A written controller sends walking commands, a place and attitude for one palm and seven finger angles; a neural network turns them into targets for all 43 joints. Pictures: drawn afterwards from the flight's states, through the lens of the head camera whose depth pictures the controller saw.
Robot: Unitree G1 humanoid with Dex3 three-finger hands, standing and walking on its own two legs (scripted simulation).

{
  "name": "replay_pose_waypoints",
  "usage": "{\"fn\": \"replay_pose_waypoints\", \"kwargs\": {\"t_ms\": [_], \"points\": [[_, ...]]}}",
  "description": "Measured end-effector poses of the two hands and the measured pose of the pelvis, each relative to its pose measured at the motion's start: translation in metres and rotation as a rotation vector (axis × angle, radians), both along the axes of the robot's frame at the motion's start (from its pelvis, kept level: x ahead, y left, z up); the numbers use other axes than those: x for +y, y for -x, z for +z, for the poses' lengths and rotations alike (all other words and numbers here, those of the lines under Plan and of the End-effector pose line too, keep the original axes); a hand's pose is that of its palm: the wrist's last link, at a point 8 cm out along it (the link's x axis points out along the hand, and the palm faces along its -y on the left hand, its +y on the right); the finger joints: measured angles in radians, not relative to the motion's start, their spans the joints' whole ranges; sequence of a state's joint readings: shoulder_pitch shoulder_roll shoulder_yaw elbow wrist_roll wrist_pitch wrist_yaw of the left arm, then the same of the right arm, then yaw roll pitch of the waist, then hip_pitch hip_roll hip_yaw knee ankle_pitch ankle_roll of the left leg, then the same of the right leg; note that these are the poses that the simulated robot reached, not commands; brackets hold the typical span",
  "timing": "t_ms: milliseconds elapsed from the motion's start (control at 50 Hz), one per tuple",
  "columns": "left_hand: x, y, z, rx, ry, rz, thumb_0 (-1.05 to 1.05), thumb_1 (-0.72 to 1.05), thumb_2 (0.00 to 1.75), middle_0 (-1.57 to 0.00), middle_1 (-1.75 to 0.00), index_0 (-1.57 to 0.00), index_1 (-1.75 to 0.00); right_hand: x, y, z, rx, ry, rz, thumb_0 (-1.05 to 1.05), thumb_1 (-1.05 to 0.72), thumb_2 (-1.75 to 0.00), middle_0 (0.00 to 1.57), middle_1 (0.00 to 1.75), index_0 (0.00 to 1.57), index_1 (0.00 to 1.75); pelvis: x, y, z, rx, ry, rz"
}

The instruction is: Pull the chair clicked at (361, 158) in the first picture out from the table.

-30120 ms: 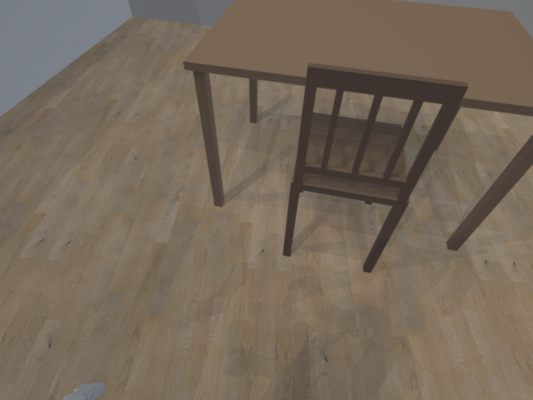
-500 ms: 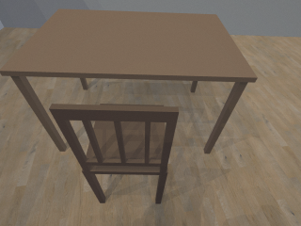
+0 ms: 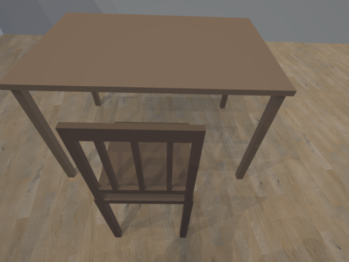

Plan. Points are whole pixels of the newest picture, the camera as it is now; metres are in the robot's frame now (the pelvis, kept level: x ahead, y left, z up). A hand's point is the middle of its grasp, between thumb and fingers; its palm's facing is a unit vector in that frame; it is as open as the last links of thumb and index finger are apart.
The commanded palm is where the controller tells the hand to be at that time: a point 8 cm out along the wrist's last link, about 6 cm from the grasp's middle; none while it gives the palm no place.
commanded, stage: look again from close up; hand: left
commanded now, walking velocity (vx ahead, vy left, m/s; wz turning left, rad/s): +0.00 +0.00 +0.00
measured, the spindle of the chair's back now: (138, 167) +0.40 +0.14 -0.09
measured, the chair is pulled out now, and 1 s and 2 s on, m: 0.16 0.16 0.16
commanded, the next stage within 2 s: raise the hand toward the chair's back in 1.18 s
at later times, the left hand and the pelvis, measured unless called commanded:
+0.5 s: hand out of the picture -0.02 +0.16 -0.18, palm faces +0.02 -0.99 -0.16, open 7.3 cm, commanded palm none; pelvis +0.00 +0.00 +0.00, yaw +0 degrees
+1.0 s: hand out of the picture -0.02 +0.16 -0.18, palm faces +0.02 -0.99 -0.16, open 7.3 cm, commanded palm none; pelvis +0.00 +0.01 +0.00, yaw -1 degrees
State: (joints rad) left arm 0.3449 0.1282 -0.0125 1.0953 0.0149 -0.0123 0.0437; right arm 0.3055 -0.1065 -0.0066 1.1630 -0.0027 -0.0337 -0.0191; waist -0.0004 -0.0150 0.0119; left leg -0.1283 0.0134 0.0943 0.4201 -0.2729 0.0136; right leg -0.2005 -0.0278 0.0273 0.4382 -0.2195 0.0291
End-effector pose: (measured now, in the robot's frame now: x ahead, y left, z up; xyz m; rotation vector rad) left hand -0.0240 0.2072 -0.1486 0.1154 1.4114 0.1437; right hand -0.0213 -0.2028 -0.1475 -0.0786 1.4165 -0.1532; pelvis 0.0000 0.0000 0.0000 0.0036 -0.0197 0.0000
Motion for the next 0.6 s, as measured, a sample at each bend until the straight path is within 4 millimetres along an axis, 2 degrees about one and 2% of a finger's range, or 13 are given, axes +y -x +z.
{"fn": "replay_pose_waypoints", "kwargs": {"t_ms": [600], "points": [[0.0007, 0.0013, -0.0013, 0.013, 0.007, -0.007, 0.01, 0.91, 0.90, -0.20, -0.30, -0.20, -0.30, 0.0037, 0.0036, 0.0008, 0.010, 0.001, -0.011, 0.01, -0.91, -0.89, 0.20, 0.30, 0.20, 0.30, 0.0025, -0.0010, -0.0003, 0.004, 0.001, -0.008]]}}
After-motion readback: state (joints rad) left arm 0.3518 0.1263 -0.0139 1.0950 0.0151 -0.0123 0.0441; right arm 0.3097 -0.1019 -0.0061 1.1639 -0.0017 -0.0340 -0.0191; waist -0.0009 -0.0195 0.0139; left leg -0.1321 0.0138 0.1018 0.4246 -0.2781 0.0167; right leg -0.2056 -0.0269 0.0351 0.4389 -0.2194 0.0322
